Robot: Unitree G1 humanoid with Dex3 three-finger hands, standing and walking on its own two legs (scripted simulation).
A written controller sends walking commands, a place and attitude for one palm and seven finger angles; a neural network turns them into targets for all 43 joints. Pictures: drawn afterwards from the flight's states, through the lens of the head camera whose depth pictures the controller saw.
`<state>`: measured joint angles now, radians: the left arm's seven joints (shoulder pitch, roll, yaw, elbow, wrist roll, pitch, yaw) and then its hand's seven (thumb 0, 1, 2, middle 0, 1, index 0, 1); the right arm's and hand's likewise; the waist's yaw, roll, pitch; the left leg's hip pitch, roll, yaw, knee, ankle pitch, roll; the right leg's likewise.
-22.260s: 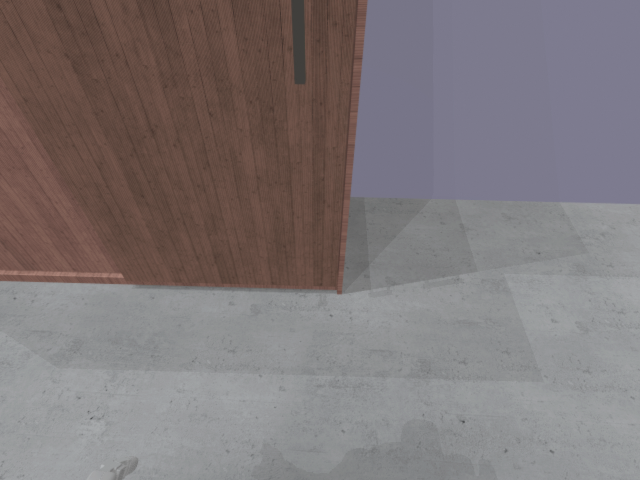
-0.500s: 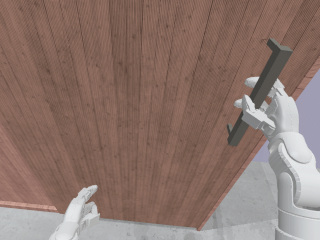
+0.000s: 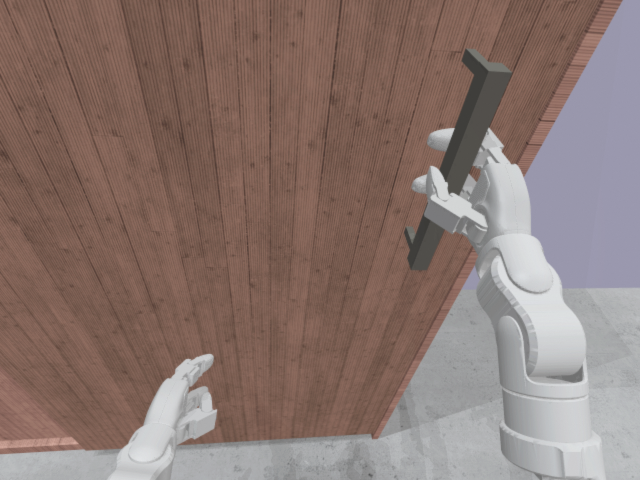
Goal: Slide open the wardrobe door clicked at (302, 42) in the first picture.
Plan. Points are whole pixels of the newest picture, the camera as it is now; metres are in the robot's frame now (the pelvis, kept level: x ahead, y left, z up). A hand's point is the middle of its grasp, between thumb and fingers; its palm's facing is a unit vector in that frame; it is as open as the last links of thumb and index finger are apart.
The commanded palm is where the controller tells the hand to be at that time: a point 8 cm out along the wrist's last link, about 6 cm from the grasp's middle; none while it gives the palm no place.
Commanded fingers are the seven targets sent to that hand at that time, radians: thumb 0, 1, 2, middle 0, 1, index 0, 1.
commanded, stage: tug the door sideways, standing still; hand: right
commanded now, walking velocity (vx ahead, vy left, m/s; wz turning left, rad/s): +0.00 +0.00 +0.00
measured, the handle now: (441, 174) +0.39 -0.12 +0.23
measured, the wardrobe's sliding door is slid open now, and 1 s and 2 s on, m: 0.00 0.01 0.22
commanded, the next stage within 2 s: step sideways, sliding the door along in 0.40 s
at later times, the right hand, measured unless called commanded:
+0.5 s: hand (429, 201) +0.33 -0.09 +0.24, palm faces +0.02 +1.00 -0.06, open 6.1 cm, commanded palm +0.31 -0.13 +0.24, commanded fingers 0.00 -0.90 -0.90 0.45 1.40 0.45 1.40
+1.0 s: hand (418, 198) +0.35 -0.08 +0.23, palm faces +0.19 +0.98 -0.06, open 6.2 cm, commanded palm +0.33 -0.07 +0.23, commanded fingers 0.00 -0.90 -0.90 0.45 1.40 0.45 1.40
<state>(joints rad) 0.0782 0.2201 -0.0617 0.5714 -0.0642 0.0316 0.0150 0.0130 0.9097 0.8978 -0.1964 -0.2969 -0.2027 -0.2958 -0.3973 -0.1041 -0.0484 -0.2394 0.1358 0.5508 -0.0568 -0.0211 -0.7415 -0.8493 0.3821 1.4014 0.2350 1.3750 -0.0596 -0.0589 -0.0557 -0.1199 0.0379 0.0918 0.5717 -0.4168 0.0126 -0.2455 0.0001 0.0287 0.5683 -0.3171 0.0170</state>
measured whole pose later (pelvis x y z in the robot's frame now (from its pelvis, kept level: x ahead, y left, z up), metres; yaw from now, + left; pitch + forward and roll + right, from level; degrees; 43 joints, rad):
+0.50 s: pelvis -0.04 -0.01 +0.00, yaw +0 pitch -2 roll +0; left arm 0.12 0.21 -0.05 0.61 -0.07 0.05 0.00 0.01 0.91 0.90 -0.20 -0.30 -0.20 -0.30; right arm -0.57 -0.08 0.00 0.00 0.11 0.48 -0.13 -0.02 -0.77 -0.83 0.35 1.40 0.20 1.38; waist -0.05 -0.05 -0.02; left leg -0.15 0.04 0.07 0.57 -0.39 0.00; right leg -0.29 0.01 0.03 0.59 -0.28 0.00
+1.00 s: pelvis -0.02 +0.06 +0.00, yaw -2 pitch -2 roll -3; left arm 0.17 0.21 0.02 0.64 -0.04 0.05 0.04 0.02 0.91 0.90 -0.20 -0.30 -0.20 -0.30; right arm -0.52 -0.17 -0.05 -0.02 0.06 -0.07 -0.15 -0.06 -0.71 -0.86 0.45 1.40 0.24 1.32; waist -0.08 0.02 0.20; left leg -0.17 -0.03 0.13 0.57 -0.37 0.12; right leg -0.34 0.00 -0.08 0.74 -0.31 -0.03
